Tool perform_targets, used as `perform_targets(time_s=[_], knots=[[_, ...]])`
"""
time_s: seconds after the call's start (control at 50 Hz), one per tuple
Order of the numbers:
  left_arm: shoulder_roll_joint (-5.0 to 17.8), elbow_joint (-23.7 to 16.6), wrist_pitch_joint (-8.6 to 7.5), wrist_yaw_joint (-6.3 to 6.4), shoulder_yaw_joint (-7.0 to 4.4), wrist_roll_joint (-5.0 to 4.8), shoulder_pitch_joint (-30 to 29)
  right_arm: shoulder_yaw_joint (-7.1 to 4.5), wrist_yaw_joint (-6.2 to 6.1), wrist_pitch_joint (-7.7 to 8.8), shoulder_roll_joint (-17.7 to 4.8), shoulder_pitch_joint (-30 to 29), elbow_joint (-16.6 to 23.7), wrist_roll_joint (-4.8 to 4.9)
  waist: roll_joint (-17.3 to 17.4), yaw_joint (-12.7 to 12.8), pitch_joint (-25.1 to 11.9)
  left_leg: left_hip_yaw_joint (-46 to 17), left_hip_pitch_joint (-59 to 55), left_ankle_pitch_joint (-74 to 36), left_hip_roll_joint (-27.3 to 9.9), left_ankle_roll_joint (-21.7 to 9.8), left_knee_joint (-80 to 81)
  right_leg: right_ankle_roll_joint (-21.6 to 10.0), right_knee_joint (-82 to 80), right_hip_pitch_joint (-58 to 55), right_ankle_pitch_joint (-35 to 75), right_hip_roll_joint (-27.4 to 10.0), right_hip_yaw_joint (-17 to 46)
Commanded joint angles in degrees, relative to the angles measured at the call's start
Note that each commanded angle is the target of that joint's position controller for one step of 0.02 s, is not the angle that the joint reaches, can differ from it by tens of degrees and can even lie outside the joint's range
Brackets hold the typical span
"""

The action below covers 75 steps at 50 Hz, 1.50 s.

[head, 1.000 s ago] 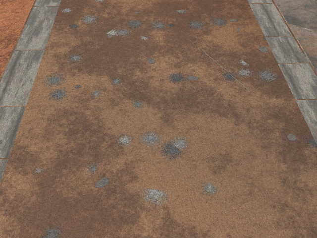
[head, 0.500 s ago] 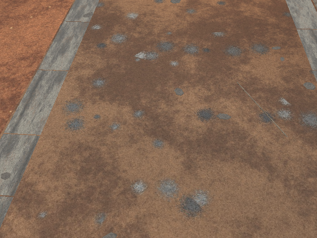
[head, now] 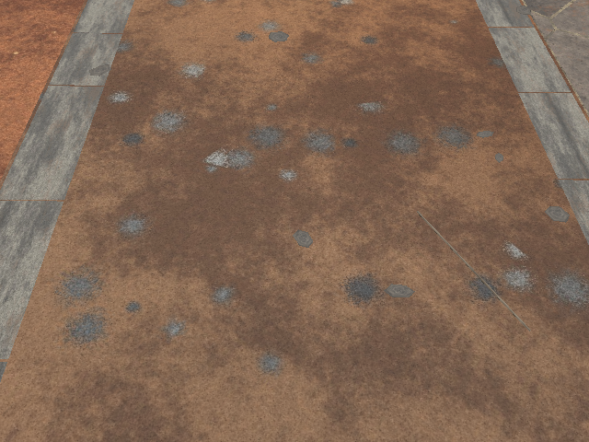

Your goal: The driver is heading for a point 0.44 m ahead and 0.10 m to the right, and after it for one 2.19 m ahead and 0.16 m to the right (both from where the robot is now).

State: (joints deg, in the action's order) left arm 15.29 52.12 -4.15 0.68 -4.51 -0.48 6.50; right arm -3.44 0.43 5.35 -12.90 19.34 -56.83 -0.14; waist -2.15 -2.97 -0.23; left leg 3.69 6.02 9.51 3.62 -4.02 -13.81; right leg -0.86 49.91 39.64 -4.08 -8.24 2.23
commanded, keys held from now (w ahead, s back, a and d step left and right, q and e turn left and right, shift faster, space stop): w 1.00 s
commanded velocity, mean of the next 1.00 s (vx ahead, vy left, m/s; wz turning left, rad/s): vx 0.50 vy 0.00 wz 0.00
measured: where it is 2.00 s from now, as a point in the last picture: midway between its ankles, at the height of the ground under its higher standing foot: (296, 236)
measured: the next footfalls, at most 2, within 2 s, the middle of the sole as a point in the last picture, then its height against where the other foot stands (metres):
right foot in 0.24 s outside the picture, level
left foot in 0.80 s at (255, 385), level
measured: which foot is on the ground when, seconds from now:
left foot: down 0.00-0.24, up 0.26-0.78, down 0.80-1.00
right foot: up 0.00-0.22, down 0.24-0.82, up 0.84-1.00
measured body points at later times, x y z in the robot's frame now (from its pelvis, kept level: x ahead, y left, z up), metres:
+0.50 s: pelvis +0.28 -0.08 +0.00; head +0.30 -0.09 +0.45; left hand +0.31 +0.19 -0.14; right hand +0.40 -0.35 -0.13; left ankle +0.35 +0.10 -0.67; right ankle +0.29 -0.16 -0.75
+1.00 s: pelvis +0.57 -0.01 -0.01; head +0.59 +0.00 +0.44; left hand +0.65 +0.27 -0.14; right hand +0.64 -0.27 -0.13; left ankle +0.61 +0.07 -0.75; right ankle +0.55 -0.16 -0.66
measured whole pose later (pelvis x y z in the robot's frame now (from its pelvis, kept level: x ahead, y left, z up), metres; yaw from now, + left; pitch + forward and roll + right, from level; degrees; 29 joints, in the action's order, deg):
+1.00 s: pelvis +0.57 -0.01 -0.01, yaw +0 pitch +1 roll +1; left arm 15.5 54.5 -4.8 0.6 -4.0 -1.3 12.4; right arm -3.7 1.7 5.4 -13.7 13.0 -54.5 -0.4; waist -2.0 -1.1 1.5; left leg 4.0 14.9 8.4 2.9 -4.3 -22.1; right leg -2.6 64.9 30.0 -18.2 -5.4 1.2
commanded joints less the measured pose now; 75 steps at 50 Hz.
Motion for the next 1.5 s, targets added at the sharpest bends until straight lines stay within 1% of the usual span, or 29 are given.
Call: perform_targets(time_s=[0.02, 0.16, 0.2, 0.24, 0.26, 0.28, 0.3, 0.32, 0.34, 0.38, 0.52, 0.7, 0.76, 0.8, 0.82, 0.84, 0.86, 0.88, 0.94, 1.04, 1.26, 1.32, 1.36, 1.38, 1.4, 1.42, 1.44, 1.46, 1.5], knots=[[1.6, -3.3, -0.56, -0.49, -0.04, -0.01, -3.5, -1.59, -0.8, 0.61, -9.1, -0.9, 2.9, 0.45, 5.4, 1.0, 2.7, -7.5, 1.9, -11.0, -14.2, -7.5, 7.6, 0.5, -9.3, -0.8, 9.1, 0.8, -1.2], [2.4, -7.0, -1.41, -2.6, 0.7, -0.79, -12.2, -2.25, -1.18, -0.93, -10.3, 4.4, -0.2, 1.16, 6.1, -1.0, 5.3, -7.4, -9.4, -13.7, -18.7, -6.5, 2.7, -1.7, -19.7, -0.4, 4.2, 3.3, -2.2], [4.4, -6.5, -1.73, -2.91, -0.03, -0.82, -8.5, -2.62, -1.38, -1.43, -11.2, 2.7, 0.1, 1.24, 7.5, 1.8, 2.9, -7.0, -11.0, -24.4, -19.1, -5.2, -1.8, -3.4, -21.0, -7.2, 0.2, 5.2, -3.6], [8.9, -1.7, -1.78, -2.44, -2.45, -0.36, 7.3, -2.01, -1.42, -1.9, -9.8, 0.7, 0.9, 1.19, 6.5, 9.4, -6.8, -3.0, -5.3, -35.6, -14.3, -2.4, -20.0, -6.4, -21.4, -30.1, 1.5, 7.4, -5.2], [13.6, 0.3, -1.54, -1.79, -3.61, 0.29, 17.6, -0.98, -1.44, -1.8, -7.6, 2.0, 2.3, -0.15, -2.2, 11.6, -15.7, -0.2, 7.8, -15.9, -10.1, -0.2, -39.6, -10.3, -20.3, -47.9, 1.9, -4.8, 9.5], [15.3, 1.3, -1.44, -2.36, -3.63, 0.28, 18.8, 0.95, -0.69, -0.37, -0.3, 8.8, 2.1, 0.43, -16.7, 7.2, -21.8, -4.7, 28.9, 22.8, 0.3, 2.4, -56.3, -19.0, -29.4, -63.2, -10.1, -15.1, 37.1], [9.8, 0.6, -1.57, -2.41, -2.07, -0.28, 17.0, -0.46, -0.39, 0.92, -6.9, 4.1, 1.9, 1.85, -9.7, 9.1, -18.1, -11.0, 35.4, 23.5, -3.0, 1.3, -62.6, -16.5, -32.4, -60.7, -16.4, -13.0, 37.0], [7.4, -0.4, -1.75, -2.18, -1.36, -0.34, 12.1, -1.07, -0.23, 1.69, -9.2, -1.4, 3.7, 2.83, -6.9, 8.5, -10.4, -9.5, 38.5, 18.1, -5.9, 0.3, -62.6, -14.0, -33.2, -53.2, -13.8, -11.2, 28.3], [6.4, -1.5, -1.84, -2.2, -0.85, 0.15, 7.7, -1.09, -0.66, 1.8, -8.9, -4.0, 4.0, 2.6, -1.5, 6.7, -6.5, -8.1, 36.0, 12.5, -8.9, 0.3, -60.0, -12.8, -34.7, -44.6, -7.9, -9.3, 22.0], [3.7, -1.6, -2.13, -2.42, -0.02, 1.28, 4.2, -1.67, -1.05, 0.64, -7.6, -3.8, 3.8, 1.51, -1.6, 3.2, -3.0, -8.2, 29.9, 7.3, -12.0, 0.5, -54.7, -11.9, -38.0, -33.8, -1.3, -6.1, 14.5], [6.6, 1.0, -2.04, -0.71, -0.56, 0.63, 9.8, -1.69, -1.15, -1.15, -5.4, -11.4, 6.6, 0.4, -0.4, 3.4, 1.6, -6.8, 35.2, -7.1, -12.9, 3.6, -36.6, -12.1, -43.5, -31.8, 5.4, -4.2, 5.6], [7.5, 4.7, -0.42, -0.07, -0.87, -0.34, 17.7, -0.25, 1.28, -0.04, -4.3, -25.8, 11.4, 1.36, -1.2, 7.6, 5.6, -3.7, 34.3, -12.1, -8.8, 2.3, -17.2, -10.0, -40.2, -42.1, 7.3, -5.7, 1.2], [8.8, 4.7, 0.36, 0.26, -1.44, -0.53, 16.1, -0.94, 1.98, 0.49, -6.6, -22.6, 11.4, 1.5, -3.0, 4.5, 3.3, -2.5, 27.5, -6.0, -6.7, 0.0, -15.1, -8.5, -34.8, -45.4, 19.5, -7.2, 1.1], [7.9, 4.0, 0.86, 0.32, -1.03, -0.52, 13.8, -3.23, 1.56, 0.54, -10.8, -7.9, 6.9, 1.11, -2.7, -2.9, -5.6, -0.1, 6.3, -6.8, -3.7, -2.9, -14.3, -5.9, -18.3, -41.1, 32.8, -3.0, -2.5], [6.0, 2.6, 0.85, 0.37, -0.1, 0.52, 14.6, -4.45, 0.96, 0.42, -15.1, 2.9, 4.7, 0.31, 3.9, -5.9, -14.3, -12.4, -12.2, -7.9, -14.3, -6.6, -16.1, -3.8, 0.0, -28.3, 16.3, 0.6, -5.0], [-1.8, 2.4, -0.54, -0.3, 2.03, 0.43, 21.5, -4.81, 1.22, 0.15, -18.1, 5.5, 3.5, 0.27, 19.0, -1.5, -21.0, -40.7, -29.3, 3.8, -26.3, -15.8, -8.3, -0.4, 19.0, -5.9, -24.7, 11.9, -2.8], [3.9, 2.8, -1.98, -0.7, 0.87, -0.92, 17.8, -3.27, 1.24, 0.15, -12.9, 4.8, 3.9, 0.85, 14.3, -3.6, -20.0, -44.4, -28.6, 10.6, -25.2, -14.3, -4.3, -1.3, 26.1, 0.6, -29.4, 9.5, 4.9], [6.6, 1.1, -2.83, -0.9, 0.11, -2.18, 12.4, -2.56, 0.99, 0.35, -10.5, -0.1, 4.8, 1.0, 11.9, -3.1, -11.8, -35.7, -21.6, 8.7, -23.5, -11.7, -3.5, -2.2, 27.1, 4.8, -24.9, 6.6, 3.8], [5.7, 0.6, -2.03, 0.0, -0.61, -0.87, 9.1, -1.12, 1.22, 0.85, -6.2, -9.0, 6.3, -0.68, 5.7, 2.4, -3.1, -21.1, -0.5, -4.0, -18.1, -9.1, 1.4, -2.4, 18.9, -3.4, -13.7, 0.1, 2.2], [3.4, -1.0, 0.1, 0.34, -0.59, -0.04, 5.5, -1.69, 0.23, 1.14, -9.0, -5.6, 4.3, -0.16, 5.1, 3.4, 0.8, -14.3, 4.0, -8.0, -17.0, -10.1, 7.1, -0.1, 6.8, -1.1, -5.4, -1.3, 1.2], [2.2, -6.9, -1.1, -2.32, 0.8, -0.71, -12.6, -1.94, -1.0, -0.82, -10.3, 4.2, 0.0, 0.98, 5.6, -1.8, 5.4, -7.4, -7.8, -11.9, -17.6, -6.9, 4.0, -0.7, -19.1, -0.2, 6.5, 3.1, -2.2], [4.6, -6.8, -1.63, -3.0, 0.06, -0.81, -9.1, -2.5, -1.33, -1.64, -11.6, 2.6, 0.0, 1.16, 7.4, 1.5, 2.9, -7.4, -11.3, -24.7, -19.0, -5.3, -1.8, -3.1, -21.3, -7.1, 0.2, 5.3, -3.5], [9.0, -2.1, -1.69, -2.53, -2.32, -0.34, 6.4, -1.94, -1.41, -2.11, -10.3, 0.6, 0.9, 1.14, 6.6, 9.0, -6.6, -3.5, -5.9, -36.5, -14.4, -2.6, -19.3, -6.2, -21.8, -29.8, 1.8, 7.5, -5.2], [13.6, -0.1, -1.47, -1.89, -3.48, 0.35, 17.0, -0.92, -1.46, -2.0, -8.2, 1.7, 2.3, -0.14, -1.4, 11.6, -15.6, -0.7, 7.1, -17.5, -10.4, -0.4, -38.6, -10.0, -20.3, -47.8, 2.6, -4.4, 8.9], [15.6, 1.1, -1.28, -2.37, -3.6, 0.18, 18.4, 1.03, -0.69, -0.58, -0.8, 8.5, 2.2, 0.3, -16.2, 7.2, -21.9, -4.4, 28.6, 22.2, 0.2, 2.5, -55.7, -18.8, -28.7, -63.7, -9.4, -15.0, 36.2], [10.0, 0.4, -1.34, -2.4, -2.01, -0.35, 17.0, -0.39, -0.37, 0.71, -7.4, 3.7, 1.9, 1.67, -9.3, 9.3, -18.5, -10.9, 35.0, 23.8, -3.0, 1.4, -61.9, -16.4, -32.0, -61.4, -16.1, -12.9, 36.6], [7.9, -0.6, -1.52, -2.14, -1.33, -0.36, 12.0, -1.04, -0.19, 1.52, -9.7, -1.7, 3.7, 2.79, -6.8, 8.7, -10.6, -9.4, 38.4, 18.5, -5.8, 0.4, -62.1, -13.9, -33.0, -53.9, -13.9, -11.3, 28.0], [6.8, -1.6, -1.62, -2.14, -0.86, 0.13, 7.7, -1.03, -0.6, 1.67, -9.3, -4.2, 4.0, 2.62, -1.7, 6.9, -6.4, -7.9, 36.2, 13.0, -8.8, 0.5, -59.6, -12.8, -34.6, -45.3, -8.1, -9.3, 21.9], [4.1, -1.8, -1.92, -2.36, -0.03, 1.28, 4.0, -1.59, -0.99, 0.58, -8.0, -4.0, 3.8, 1.52, -1.9, 3.3, -2.7, -8.0, 30.0, 7.7, -11.9, 0.8, -54.2, -11.9, -37.9, -34.2, -1.4, -6.1, 14.4]])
